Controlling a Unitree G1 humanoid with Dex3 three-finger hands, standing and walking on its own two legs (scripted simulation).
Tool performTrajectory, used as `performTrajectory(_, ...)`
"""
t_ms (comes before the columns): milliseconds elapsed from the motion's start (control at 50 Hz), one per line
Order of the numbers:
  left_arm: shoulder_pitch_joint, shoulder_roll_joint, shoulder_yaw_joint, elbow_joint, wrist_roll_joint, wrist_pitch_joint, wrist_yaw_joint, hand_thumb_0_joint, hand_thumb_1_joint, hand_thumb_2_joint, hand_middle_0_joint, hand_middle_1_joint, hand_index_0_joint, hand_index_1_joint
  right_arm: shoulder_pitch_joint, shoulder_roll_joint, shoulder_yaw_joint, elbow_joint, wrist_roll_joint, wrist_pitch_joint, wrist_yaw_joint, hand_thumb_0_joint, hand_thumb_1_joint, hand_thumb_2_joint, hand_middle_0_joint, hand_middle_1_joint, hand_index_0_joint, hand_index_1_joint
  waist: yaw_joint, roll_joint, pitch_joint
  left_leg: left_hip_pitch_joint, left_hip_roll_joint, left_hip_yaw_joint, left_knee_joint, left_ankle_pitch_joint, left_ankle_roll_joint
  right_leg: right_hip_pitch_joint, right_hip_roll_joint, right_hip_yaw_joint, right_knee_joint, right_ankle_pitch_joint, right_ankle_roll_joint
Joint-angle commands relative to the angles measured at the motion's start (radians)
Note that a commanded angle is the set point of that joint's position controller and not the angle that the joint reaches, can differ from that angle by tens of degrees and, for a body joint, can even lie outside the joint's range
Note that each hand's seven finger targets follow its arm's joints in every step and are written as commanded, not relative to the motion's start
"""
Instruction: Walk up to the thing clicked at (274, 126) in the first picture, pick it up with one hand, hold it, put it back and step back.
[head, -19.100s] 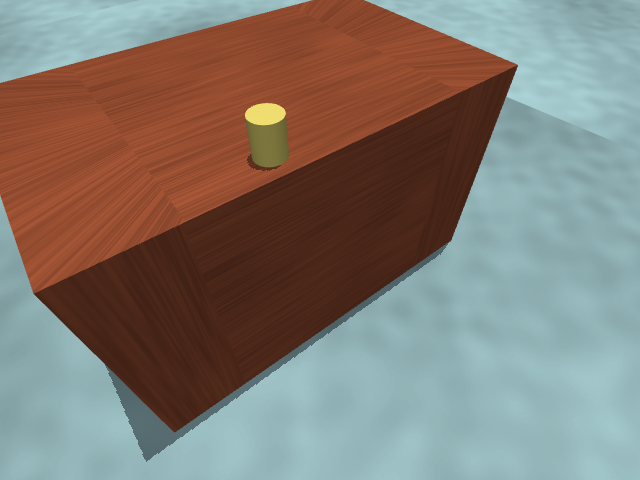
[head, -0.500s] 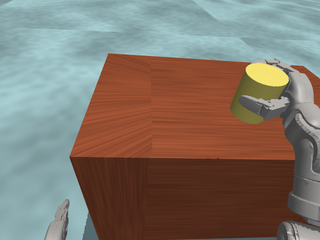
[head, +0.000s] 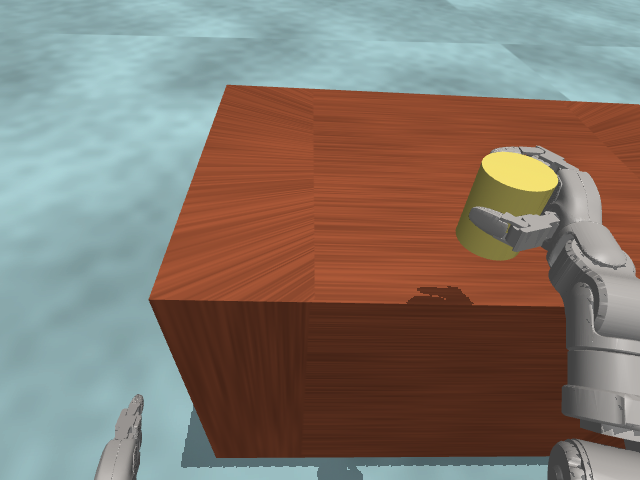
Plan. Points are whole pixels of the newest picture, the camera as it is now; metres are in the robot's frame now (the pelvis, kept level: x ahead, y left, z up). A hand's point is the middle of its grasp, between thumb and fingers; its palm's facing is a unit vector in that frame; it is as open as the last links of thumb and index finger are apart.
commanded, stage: crouch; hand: right
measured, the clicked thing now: (502, 206) +0.38 -0.18 +0.20
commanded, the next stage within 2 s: lower in 0.62 s
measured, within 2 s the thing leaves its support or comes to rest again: rests again in 1.80 s
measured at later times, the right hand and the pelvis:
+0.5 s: hand (489, 207) +0.42 -0.19 +0.16, palm faces +0.17 +0.99 -0.02, open 10.8 cm; pelvis +0.00 +0.00 +0.00, yaw +1 degrees
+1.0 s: hand (473, 225) +0.44 -0.19 +0.11, palm faces +0.16 +0.99 +0.00, open 10.8 cm; pelvis +0.01 +0.00 -0.01, yaw +1 degrees
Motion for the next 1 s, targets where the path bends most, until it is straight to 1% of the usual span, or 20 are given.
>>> performTrajectory(0,-0.117,0.113,0.032,-0.156,0.003,-0.061,0.009,0.0,-0.524,0.051,-0.042,-0.052,-0.049,-0.045,-0.482,-0.213,-0.041,-0.157,-0.004,-0.188,-0.002,0.0,-0.069,-1.311,1.286,1.451,1.337,1.451,0.001,0.032,-0.248,0.057,-0.036,0.039,-0.071,0.144,0.015,0.052,0.021,-0.028,-0.071,0.168,-0.031)
performTrajectory(40,-0.125,0.101,0.027,-0.137,0.006,-0.061,0.011,0.0,-0.524,0.053,-0.043,-0.053,-0.05,-0.046,-0.521,-0.249,-0.066,-0.153,-0.006,-0.23,-0.01,0.0,-0.059,-1.311,1.277,1.448,1.328,1.448,-0.003,0.026,-0.255,0.059,-0.034,0.035,-0.075,0.109,0.015,0.033,0.022,-0.03,-0.07,0.125,-0.034)
performTrajectory(140,-0.136,0.135,0.047,-0.189,0.01,-0.059,0.027,0.0,-0.522,0.049,-0.045,-0.053,-0.051,-0.045,-0.497,-0.23,-0.046,0.003,-0.017,-0.306,-0.01,0.0,-0.067,-1.32,1.283,1.456,1.335,1.457,0.016,0.086,-0.283,0.064,-0.036,0.032,-0.069,0.129,0.008,0.019,0.021,-0.034,-0.059,0.136,-0.04)
performTrajectory(200,-0.115,0.099,0.021,-0.159,0.01,-0.051,0.023,0.0,-0.523,0.047,-0.046,-0.052,-0.052,-0.045,-0.519,-0.246,-0.051,0.042,-0.02,-0.352,-0.001,0.0,-0.057,-1.291,1.256,1.425,1.306,1.425,0.008,0.042,-0.266,0.05,-0.035,0.029,-0.068,0.12,0.013,-0.002,0.021,-0.037,-0.062,0.13,-0.036)
performTrajectory(240,-0.121,0.133,0.051,-0.182,0.012,-0.053,0.025,0.0,-0.527,0.049,-0.046,-0.05,-0.05,-0.045,-0.516,-0.245,-0.049,0.08,-0.022,-0.373,0.003,0.0,-0.042,-1.281,1.244,1.414,1.295,1.414,0.02,0.065,-0.268,0.045,-0.038,0.032,-0.064,0.127,0.01,-0.002,0.019,-0.037,-0.063,0.13,-0.038)
performTrajectory(320,-0.055,0.083,0.011,-0.149,0.011,-0.042,0.016,0.0,-0.523,0.046,-0.046,-0.049,-0.05,-0.044,-0.536,-0.257,-0.055,0.124,-0.023,-0.428,0.01,0.0,-0.051,-1.269,1.24,1.402,1.288,1.403,0.017,0.042,-0.27,0.042,-0.036,0.025,-0.06,0.159,0.01,-0.009,0.021,-0.043,-0.054,0.157,-0.039)
performTrajectory(420,-0.074,0.129,0.05,-0.201,0.012,-0.037,0.019,0.0,-0.522,0.045,-0.047,-0.05,-0.052,-0.044,-0.565,-0.251,-0.043,0.139,-0.026,-0.487,0.01,0.0,-0.069,-1.27,1.239,1.399,1.287,1.4,0.03,0.058,-0.313,0.047,-0.041,0.025,-0.044,0.206,0.012,0.013,0.016,-0.04,-0.042,0.209,-0.037)
performTrajectory(500,-0.054,0.128,0.045,-0.192,0.014,-0.02,0.022,0.0,-0.532,0.053,-0.047,-0.047,-0.048,-0.046,-0.578,-0.267,-0.048,0.173,-0.031,-0.527,0.008,0.0,-0.079,-1.271,1.243,1.4,1.29,1.4,0.031,0.043,-0.321,0.037,-0.042,0.025,-0.037,0.209,0.015,0.005,0.014,-0.038,-0.042,0.216,-0.034)
performTrajectory(520,-0.054,0.08,0.006,-0.178,0.013,-0.016,0.016,0.0,-0.529,0.051,-0.046,-0.048,-0.048,-0.045,-0.575,-0.251,-0.037,0.19,-0.034,-0.534,0.011,0.0,-0.077,-1.266,1.24,1.395,1.286,1.395,0.026,0.025,-0.304,0.032,-0.04,0.023,-0.039,0.2,0.016,-0.004,0.016,-0.041,-0.039,0.207,-0.034)
performTrajectory(580,-0.073,0.133,0.05,-0.2,0.013,-0.011,0.02,0.0,-0.527,0.047,-0.049,-0.047,-0.051,-0.044,-0.555,-0.258,-0.042,0.23,-0.032,-0.554,0.011,0.0,-0.075,-1.279,1.238,1.402,1.286,1.402,0.034,0.022,-0.321,0.025,-0.044,0.027,-0.034,0.201,0.017,0.006,0.011,-0.039,-0.038,0.214,-0.032)
performTrajectory(600,-0.035,0.102,0.018,-0.19,0.015,-0.003,0.015,0.0,-0.529,0.048,-0.048,-0.047,-0.05,-0.044,-0.583,-0.266,-0.042,0.21,-0.035,-0.563,0.012,0.0,-0.081,-1.286,1.25,1.413,1.299,1.413,0.03,0.022,-0.326,0.029,-0.044,0.025,-0.032,0.212,0.019,0.006,0.012,-0.04,-0.036,0.229,-0.031)
performTrajectory(640,-0.049,0.097,0.023,-0.201,0.012,0.005,0.017,0.0,-0.529,0.049,-0.047,-0.047,-0.05,-0.044,-0.554,-0.271,-0.052,0.253,-0.031,-0.573,0.014,0.0,-0.078,-1.292,1.254,1.42,1.304,1.42,0.029,0.041,-0.322,0.05,-0.04,0.022,-0.032,0.231,0.015,-0.016,0.017,-0.044,-0.029,0.234,-0.036)
performTrajectory(680,-0.059,0.16,0.076,-0.226,0.012,0.013,0.023,0.0,-0.524,0.045,-0.048,-0.047,-0.051,-0.042,-0.557,-0.292,-0.067,0.257,-0.03,-0.586,0.012,0.0,-0.074,-1.285,1.248,1.412,1.296,1.413,0.038,0.053,-0.334,0.043,-0.041,0.021,-0.032,0.225,0.013,-0.009,0.018,-0.045,-0.031,0.22,-0.039)
performTrajectory(720,-0.022,0.069,0.004,-0.185,0.013,0.027,0.012,0.0,-0.535,0.056,-0.046,-0.047,-0.045,-0.047,-0.578,-0.259,-0.039,0.246,-0.034,-0.604,0.016,0.0,-0.064,-1.297,1.244,1.422,1.297,1.423,0.032,0.02,-0.303,0.027,-0.039,0.018,-0.034,0.199,0.018,-0.028,0.019,-0.047,-0.033,0.195,-0.037)
performTrajectory(760,-0.061,0.151,0.075,-0.25,0.009,0.024,0.023,0.0,-0.534,0.055,-0.045,-0.045,-0.044,-0.046,-0.525,-0.249,-0.048,0.326,-0.029,-0.608,0.015,0.0,-0.041,-1.295,1.235,1.42,1.291,1.42,0.051,0.071,-0.327,0.017,-0.048,0.026,-0.024,0.222,0.016,-0.009,0.009,-0.038,-0.027,0.231,-0.036)
performTrajectory(800,-0.028,0.134,0.057,-0.236,0.013,0.039,0.015,0.0,-0.537,0.055,-0.046,-0.045,-0.044,-0.046,-0.497,-0.22,-0.034,0.368,-0.029,-0.622,0.022,0.0,-0.048,-1.281,1.225,1.405,1.279,1.405,0.06,0.081,-0.285,-0.006,-0.047,0.024,-0.023,0.22,0.014,-0.041,0.012,-0.041,-0.022,0.218,-0.04)
performTrajectory(820,-0.039,0.114,0.036,-0.242,0.012,0.04,0.011,0.0,-0.536,0.055,-0.044,-0.043,-0.041,-0.044,-0.495,-0.216,-0.028,0.365,-0.03,-0.632,0.027,0.0,-0.021,-1.27,1.219,1.399,1.273,1.399,0.046,0.07,-0.288,-0.007,-0.045,0.024,-0.02,0.209,0.015,-0.049,0.011,-0.041,-0.019,0.212,-0.039)
performTrajectory(840,-0.039,0.078,0.009,-0.212,0.013,0.048,0.005,0.0,-0.538,0.056,-0.045,-0.043,-0.042,-0.045,-0.543,-0.259,-0.052,0.324,-0.033,-0.652,0.024,0.0,-0.022,-1.269,1.213,1.395,1.268,1.395,0.035,0.033,-0.301,0.005,-0.038,0.012,-0.02,0.199,0.016,-0.072,0.019,-0.049,-0.013,0.191,-0.041)
performTrajectory(920,-0.054,0.151,0.069,-0.279,0.014,0.055,0.017,0.0,-0.53,0.053,-0.046,-0.045,-0.045,-0.045,-0.553,-0.246,-0.039,0.348,-0.031,-0.704,0.025,0.0,-0.055,-1.283,1.232,1.408,1.285,1.409,0.058,0.038,-0.369,0.003,-0.041,0.013,0.003,0.232,0.016,-0.033,0.015,-0.045,0.008,0.223,-0.037)
performTrajectory(980,-0.034,0.107,0.025,-0.276,0.013,0.065,0.017,0.0,-0.535,0.058,-0.045,-0.045,-0.042,-0.046,-0.552,-0.267,-0.051,0.337,-0.033,-0.742,0.024,0.0,-0.055,-1.274,1.232,1.402,1.283,1.403,0.045,0.02,-0.368,0.0,-0.039,0.011,0.014,0.237,0.018,-0.051,0.016,-0.045,0.021,0.233,-0.036)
